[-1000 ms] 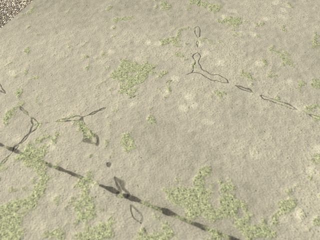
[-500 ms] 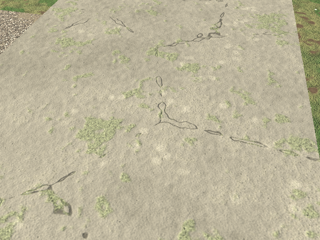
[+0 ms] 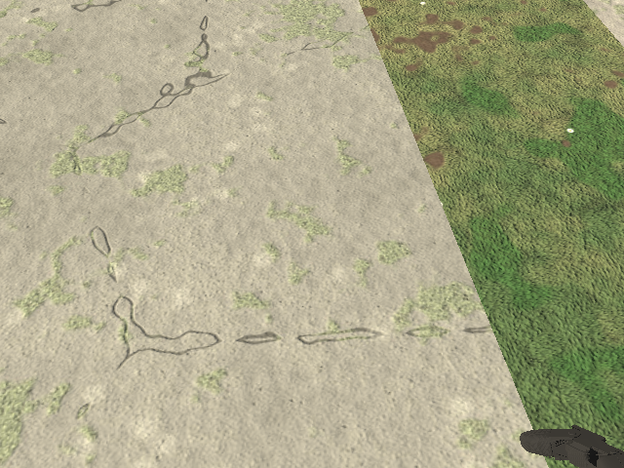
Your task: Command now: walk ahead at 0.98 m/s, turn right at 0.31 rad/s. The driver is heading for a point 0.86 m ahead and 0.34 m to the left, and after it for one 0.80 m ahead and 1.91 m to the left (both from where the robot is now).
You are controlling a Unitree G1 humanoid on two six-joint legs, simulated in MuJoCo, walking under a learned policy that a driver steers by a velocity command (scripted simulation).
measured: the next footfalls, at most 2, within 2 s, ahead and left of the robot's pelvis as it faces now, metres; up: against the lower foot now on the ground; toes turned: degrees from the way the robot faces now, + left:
left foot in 0.16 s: +0.39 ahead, +0.10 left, +0.00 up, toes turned +2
right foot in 0.58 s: +0.83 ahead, -0.06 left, +0.00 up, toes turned +22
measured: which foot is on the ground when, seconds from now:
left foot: up 0.00-0.14, down 0.16-0.60, up 0.62-0.98, down 1.00-1.00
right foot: down 0.00-0.18, up 0.20-0.56, down 0.58-1.00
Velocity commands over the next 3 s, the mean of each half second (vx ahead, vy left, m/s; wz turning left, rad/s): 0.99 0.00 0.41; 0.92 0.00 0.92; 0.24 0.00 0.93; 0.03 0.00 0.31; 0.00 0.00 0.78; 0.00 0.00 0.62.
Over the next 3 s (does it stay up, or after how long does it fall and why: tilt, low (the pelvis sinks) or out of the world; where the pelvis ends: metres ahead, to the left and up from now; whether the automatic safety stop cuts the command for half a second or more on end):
stays up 1.15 0.30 0.00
